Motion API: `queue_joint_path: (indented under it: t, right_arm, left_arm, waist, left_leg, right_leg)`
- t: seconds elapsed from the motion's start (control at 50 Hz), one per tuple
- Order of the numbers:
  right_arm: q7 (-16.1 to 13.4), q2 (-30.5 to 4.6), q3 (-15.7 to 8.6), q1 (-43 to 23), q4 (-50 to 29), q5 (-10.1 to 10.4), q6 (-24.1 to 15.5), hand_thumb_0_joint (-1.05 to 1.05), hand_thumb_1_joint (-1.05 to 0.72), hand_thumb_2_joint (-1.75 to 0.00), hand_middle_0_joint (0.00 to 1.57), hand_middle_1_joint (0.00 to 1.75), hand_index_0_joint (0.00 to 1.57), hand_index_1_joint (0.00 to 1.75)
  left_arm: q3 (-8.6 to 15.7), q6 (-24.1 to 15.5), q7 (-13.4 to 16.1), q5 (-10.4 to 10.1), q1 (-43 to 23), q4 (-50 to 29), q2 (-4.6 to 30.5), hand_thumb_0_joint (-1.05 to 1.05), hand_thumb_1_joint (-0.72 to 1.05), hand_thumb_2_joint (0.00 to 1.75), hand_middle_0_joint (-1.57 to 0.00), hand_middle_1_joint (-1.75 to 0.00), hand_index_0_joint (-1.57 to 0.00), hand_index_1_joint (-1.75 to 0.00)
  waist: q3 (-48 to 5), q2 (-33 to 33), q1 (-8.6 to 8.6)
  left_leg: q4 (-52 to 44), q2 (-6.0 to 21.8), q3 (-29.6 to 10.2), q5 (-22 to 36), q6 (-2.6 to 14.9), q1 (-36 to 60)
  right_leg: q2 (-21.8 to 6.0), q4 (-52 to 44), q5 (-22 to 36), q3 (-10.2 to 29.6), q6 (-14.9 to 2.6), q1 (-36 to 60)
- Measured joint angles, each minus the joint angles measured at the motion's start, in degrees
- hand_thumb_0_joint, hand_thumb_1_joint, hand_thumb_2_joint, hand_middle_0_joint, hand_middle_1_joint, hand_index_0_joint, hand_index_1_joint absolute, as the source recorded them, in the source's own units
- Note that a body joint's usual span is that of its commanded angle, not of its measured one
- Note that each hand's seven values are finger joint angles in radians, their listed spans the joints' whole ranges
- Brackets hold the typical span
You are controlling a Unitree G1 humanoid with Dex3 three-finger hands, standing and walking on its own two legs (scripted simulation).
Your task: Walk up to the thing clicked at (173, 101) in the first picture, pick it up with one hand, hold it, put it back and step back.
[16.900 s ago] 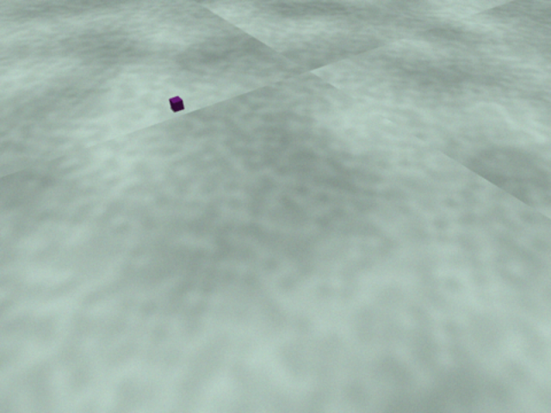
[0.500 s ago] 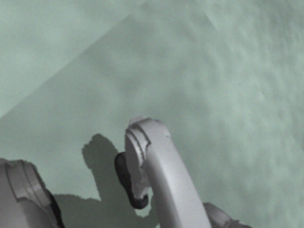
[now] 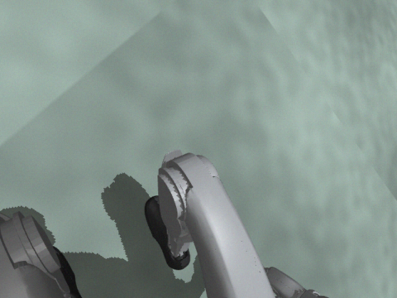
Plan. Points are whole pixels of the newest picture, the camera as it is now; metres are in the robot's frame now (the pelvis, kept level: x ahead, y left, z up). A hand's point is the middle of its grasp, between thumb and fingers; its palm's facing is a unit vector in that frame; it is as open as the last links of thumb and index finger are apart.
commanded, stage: close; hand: left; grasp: from above
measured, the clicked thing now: out of the picture +0.42 +0.36 -0.28
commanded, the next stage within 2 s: settle in 1.14 s
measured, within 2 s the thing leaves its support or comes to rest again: leaves its support in 1.56 s
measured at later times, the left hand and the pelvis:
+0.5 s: hand out of the picture +0.41 +0.36 -0.25, palm faces -0.30 -0.33 -0.89, open 10.9 cm; pelvis +0.00 +0.00 +0.00, yaw +0 degrees
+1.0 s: hand out of the picture +0.41 +0.36 -0.24, palm faces -0.31 -0.32 -0.89, open 9.6 cm; pelvis +0.00 +0.00 +0.00, yaw +0 degrees
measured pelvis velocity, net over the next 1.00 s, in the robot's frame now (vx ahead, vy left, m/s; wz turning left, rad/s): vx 0.00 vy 0.00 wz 0.00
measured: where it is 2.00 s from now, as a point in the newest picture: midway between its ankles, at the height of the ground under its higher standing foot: (124, 271)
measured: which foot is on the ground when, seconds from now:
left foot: down 0.00-1.00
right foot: down 0.00-1.00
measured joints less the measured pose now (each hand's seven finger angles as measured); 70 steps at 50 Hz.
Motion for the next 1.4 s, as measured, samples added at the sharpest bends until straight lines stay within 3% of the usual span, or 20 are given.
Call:
queue_joint_path:
  t: [0.16, 0.4, 0.66, 1.04, 1.4]
  right_arm:
    - [-0.4, -0.1, -0.1, 0.4, 0.1, 0.5, 0.2, 0.0, -0.9, -0.9, 0.2, 0.29, 0.2, 0.3]
    - [-1.3, -0.2, 0.4, -0.6, -0.3, 0.0, 0.5, 0.0, -0.9, -0.9, 0.2, 0.29, 0.2, 0.3]
    - [-1.1, 0.2, 0.9, -0.3, -0.4, 0.0, 0.6, 0.0, -0.9, -0.9, 0.2, 0.29, 0.2, 0.3]
    - [-1.5, 0.1, 1.1, 0.1, -0.4, -0.1, 0.7, 0.0, -0.9, -0.9, 0.2, 0.29, 0.2, 0.3]
    - [-1.5, 0.3, 0.9, 0.6, -0.4, 0.2, 0.6, 0.0, -0.91, -0.9, 0.2, 0.29, 0.2, 0.3]
  left_arm:
    - [-0.8, -0.7, -1.1, -0.7, 0.7, -0.2, -0.4, 0.0, -0.22, 0.72, -0.35, -0.76, -0.34, -0.77]
    - [-1.2, -1.7, 0.0, 0.5, -0.2, 1.2, 0.5, 0.0, -0.06, 0.6, -0.47, -0.64, -0.47, -0.64]
    - [-0.8, -1.4, 0.3, 0.3, 0.3, 1.3, -0.4, 0.0, 0.07, 0.45, -0.63, -0.51, -0.63, -0.5]
    - [-2.3, -1.5, 0.1, 0.3, -0.5, 1.9, 0.3, -0.01, 0.09, 0.36, -0.73, -0.37, -0.78, -0.37]
    - [-2.9, -0.8, -1.0, -0.4, -0.3, -0.1, -0.2, -0.02, 0.04, 0.37, -0.79, -0.39, -0.83, -0.4]
  waist:
    - [0.0, 0.1, 0.31]
    - [0.2, -0.5, 0.11]
    - [0.0, -0.1, 0.21]
    - [0.0, -0.2, -0.1]
    - [-0.1, -0.1, 0.22]
  left_leg:
    - [-0.7, 0.1, 0.3, 0.2, -0.15, 0.3]
    - [-0.9, 0.1, 0.0, 0.3, -0.3, 0.5]
    - [-1.2, 0.1, -0.1, 0.3, -0.2, 0.8]
    - [-1.1, 0.0, 0.0, 0.7, 0.04, 0.7]
    - [-1.5, 0.0, 0.2, 0.6, -0.07, 0.6]
  right_leg:
    - [-0.1, -0.4, 0.2, 0.1, -0.24, 0.0]
    - [-0.1, -0.8, 0.4, -0.1, -0.29, 0.3]
    - [0.0, -1.2, 0.5, -0.2, -0.28, 0.7]
    - [0.0, -1.2, 0.8, -0.1, -0.09, 0.7]
    - [-0.2, -1.5, 0.7, -0.1, -0.22, 0.6]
